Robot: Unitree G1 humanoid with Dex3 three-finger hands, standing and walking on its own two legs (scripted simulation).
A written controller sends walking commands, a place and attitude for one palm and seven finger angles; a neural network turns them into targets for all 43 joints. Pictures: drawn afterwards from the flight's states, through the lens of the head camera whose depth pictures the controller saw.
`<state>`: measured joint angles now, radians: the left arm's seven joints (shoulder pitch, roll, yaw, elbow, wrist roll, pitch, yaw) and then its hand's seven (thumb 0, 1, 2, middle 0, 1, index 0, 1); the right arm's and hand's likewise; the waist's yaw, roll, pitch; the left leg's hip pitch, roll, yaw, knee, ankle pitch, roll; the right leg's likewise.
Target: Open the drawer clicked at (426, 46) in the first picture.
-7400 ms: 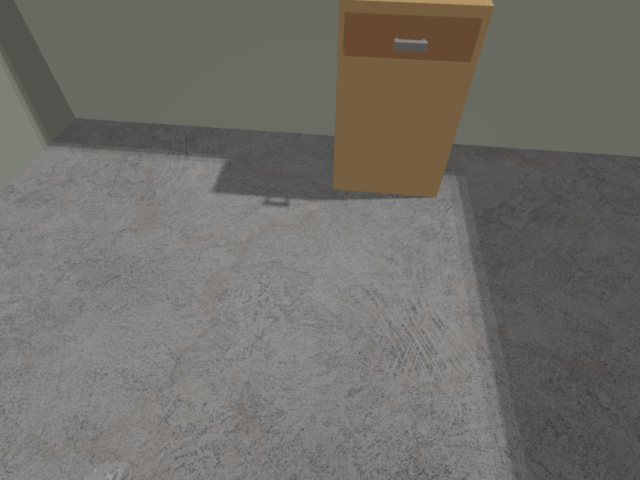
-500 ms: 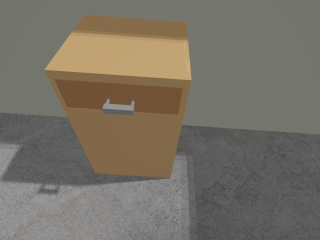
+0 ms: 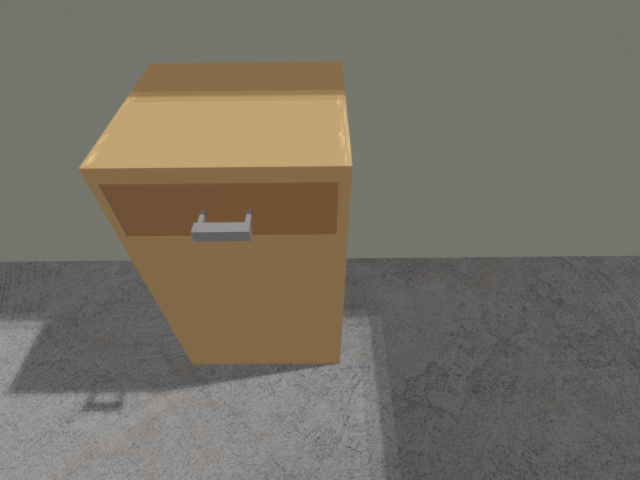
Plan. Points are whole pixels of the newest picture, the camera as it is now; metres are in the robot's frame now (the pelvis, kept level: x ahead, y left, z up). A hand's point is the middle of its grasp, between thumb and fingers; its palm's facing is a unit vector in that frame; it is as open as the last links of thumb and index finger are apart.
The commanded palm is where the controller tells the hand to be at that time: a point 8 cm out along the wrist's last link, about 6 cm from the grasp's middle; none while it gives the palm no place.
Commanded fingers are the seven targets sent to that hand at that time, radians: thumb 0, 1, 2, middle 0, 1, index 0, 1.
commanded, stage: come to a stop and stand still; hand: left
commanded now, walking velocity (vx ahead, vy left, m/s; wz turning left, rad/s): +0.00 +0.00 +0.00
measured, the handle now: (224, 223) +0.58 +0.23 -0.06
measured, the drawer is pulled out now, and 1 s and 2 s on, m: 0.00 0.00 0.00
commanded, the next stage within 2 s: look again from close up in 1.14 s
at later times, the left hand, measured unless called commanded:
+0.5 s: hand out of the picture +0.00 +0.14 -0.18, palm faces +0.04 -0.99 -0.17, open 7.4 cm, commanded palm none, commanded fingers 0.00 0.90 0.90 -0.20 -0.30 -0.20 -0.30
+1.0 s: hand out of the picture +0.02 +0.15 -0.18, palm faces +0.04 -0.98 -0.18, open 7.4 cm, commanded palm none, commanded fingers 0.00 0.90 0.90 -0.20 -0.30 -0.20 -0.30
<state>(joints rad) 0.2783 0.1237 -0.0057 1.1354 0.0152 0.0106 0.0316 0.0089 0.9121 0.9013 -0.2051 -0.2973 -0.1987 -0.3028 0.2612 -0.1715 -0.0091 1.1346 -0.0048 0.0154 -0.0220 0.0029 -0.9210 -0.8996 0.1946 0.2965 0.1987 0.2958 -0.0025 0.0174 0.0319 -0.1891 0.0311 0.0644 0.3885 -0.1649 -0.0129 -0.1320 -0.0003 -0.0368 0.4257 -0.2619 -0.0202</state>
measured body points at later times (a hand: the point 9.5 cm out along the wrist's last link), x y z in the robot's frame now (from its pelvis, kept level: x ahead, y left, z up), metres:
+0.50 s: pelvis +0.01 -0.01 +0.00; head +0.02 -0.02 +0.45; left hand -0.01 +0.20 -0.16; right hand -0.02 -0.21 -0.17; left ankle +0.03 +0.13 -0.74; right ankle -0.02 -0.10 -0.74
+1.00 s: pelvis +0.04 -0.01 +0.00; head +0.05 -0.02 +0.45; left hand +0.02 +0.20 -0.16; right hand +0.03 -0.23 -0.17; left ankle +0.03 +0.13 -0.74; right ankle -0.02 -0.10 -0.74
